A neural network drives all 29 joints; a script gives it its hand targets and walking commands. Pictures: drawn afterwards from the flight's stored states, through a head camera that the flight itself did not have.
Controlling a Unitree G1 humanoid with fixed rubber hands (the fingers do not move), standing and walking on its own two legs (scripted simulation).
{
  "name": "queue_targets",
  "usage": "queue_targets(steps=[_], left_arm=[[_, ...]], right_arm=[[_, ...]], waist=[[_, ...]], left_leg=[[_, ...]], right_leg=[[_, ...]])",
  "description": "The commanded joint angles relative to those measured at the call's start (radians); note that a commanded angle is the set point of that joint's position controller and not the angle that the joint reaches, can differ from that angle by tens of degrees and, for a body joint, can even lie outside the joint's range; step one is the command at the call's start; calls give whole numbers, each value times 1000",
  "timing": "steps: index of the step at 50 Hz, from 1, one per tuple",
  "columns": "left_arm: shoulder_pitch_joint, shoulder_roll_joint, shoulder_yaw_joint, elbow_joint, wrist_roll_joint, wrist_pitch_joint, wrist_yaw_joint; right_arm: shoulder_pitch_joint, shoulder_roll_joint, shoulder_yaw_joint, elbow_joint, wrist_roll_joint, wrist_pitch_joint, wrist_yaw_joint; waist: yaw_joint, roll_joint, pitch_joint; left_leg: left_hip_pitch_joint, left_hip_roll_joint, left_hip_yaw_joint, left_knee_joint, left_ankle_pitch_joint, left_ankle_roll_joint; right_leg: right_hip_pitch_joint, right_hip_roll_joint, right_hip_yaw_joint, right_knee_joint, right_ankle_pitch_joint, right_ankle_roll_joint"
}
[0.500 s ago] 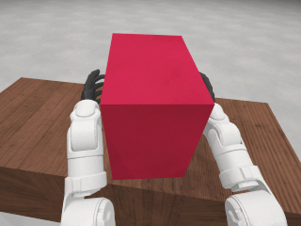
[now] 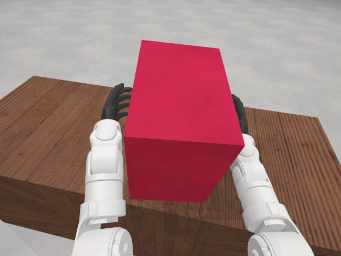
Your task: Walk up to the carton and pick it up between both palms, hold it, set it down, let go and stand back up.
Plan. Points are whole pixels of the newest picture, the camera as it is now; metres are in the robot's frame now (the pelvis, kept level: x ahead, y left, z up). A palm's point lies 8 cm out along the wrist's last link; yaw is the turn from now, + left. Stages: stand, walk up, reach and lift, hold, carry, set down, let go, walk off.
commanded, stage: set down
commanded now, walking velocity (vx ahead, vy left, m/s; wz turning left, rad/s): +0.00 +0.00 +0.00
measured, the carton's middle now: (174, 124) +0.40 +0.00 +0.12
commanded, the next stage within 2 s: none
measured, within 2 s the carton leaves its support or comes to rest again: neither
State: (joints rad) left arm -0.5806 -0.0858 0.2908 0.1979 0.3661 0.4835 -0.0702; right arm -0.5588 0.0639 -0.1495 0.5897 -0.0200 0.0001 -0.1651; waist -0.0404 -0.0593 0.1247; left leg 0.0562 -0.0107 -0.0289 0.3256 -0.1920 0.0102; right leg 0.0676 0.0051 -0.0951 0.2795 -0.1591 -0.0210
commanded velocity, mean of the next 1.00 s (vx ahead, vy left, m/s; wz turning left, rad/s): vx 0.00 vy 0.00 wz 0.00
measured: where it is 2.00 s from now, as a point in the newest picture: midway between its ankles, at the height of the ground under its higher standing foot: outside the picture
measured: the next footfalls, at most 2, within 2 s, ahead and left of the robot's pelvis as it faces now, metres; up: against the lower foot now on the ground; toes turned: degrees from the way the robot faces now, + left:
none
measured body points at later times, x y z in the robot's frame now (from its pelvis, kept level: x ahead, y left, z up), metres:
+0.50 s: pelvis +0.02 +0.00 +0.00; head +0.01 +0.03 +0.45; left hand +0.40 +0.14 +0.14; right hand +0.39 -0.15 +0.13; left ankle +0.01 +0.11 -0.75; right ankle +0.01 -0.10 -0.75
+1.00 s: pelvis +0.02 +0.00 +0.00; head +0.02 +0.02 +0.45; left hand +0.42 +0.13 +0.11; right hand +0.40 -0.16 +0.11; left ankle +0.01 +0.11 -0.75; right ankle +0.01 -0.10 -0.75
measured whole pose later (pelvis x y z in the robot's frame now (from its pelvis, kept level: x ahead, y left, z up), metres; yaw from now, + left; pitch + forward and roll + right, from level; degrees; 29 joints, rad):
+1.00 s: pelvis +0.02 +0.00 +0.00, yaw -1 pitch -4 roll -1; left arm -0.67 -0.08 0.33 0.63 0.33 0.19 0.02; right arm -0.65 0.05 -0.33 0.88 -0.15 -0.19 -0.12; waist -0.02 -0.05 0.06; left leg -0.06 0.01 0.00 0.32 -0.19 0.00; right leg -0.04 0.02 -0.09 0.25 -0.15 -0.03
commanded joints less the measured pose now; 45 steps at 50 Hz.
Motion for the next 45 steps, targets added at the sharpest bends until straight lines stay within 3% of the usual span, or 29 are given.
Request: queue_targets(steps=[1, 4, 7, 19, 27, 33, 45], left_arm=[[-570, -469, -510, -112, -150, -93, -102], [-573, -471, -557, -139, -160, -130, -74], [-546, -457, -555, -132, -151, -137, -63], [-489, -449, -495, -69, -125, -123, -67], [-564, -479, -484, 22, -128, -184, -53], [-622, -494, -441, 123, -121, -238, -37], [-703, -497, -315, 311, -91, -349, -26]], right_arm=[[-805, 374, 402, -344, 32, -173, 102], [-771, 374, 430, -343, 40, -190, 100], [-721, 368, 434, -309, 46, -183, 97], [-685, 353, 407, -243, 59, -164, 97], [-722, 344, 320, -175, 5, -198, 116], [-750, 353, 246, -80, -47, -219, 137], [-795, 409, 133, 92, -141, -256, 171]], waist=[[-29, 56, -533], [-38, 74, -582], [-37, 80, -568], [-26, 71, -506], [-32, 78, -526], [-19, 80, -549], [20, 59, -589]], left_leg=[[38, -5, 84, 16, 397, -42], [66, -1, 62, 41, 468, -55], [39, -4, 50, 37, 455, -53], [-21, -6, 47, 16, 414, -52], [18, 9, 53, 11, 390, -69], [11, 13, 65, -3, 348, -70], [-96, 3, 100, -34, 287, -46]], right_leg=[[156, 26, -55, 7, 317, 46], [152, 24, -50, 17, 382, 45], [162, 15, -41, 21, 412, 51], [174, 13, -37, 28, 464, 61], [95, 22, -57, 7, 370, 49], [66, 20, -59, -3, 321, 45], [143, 6, -32, 14, 395, 55]])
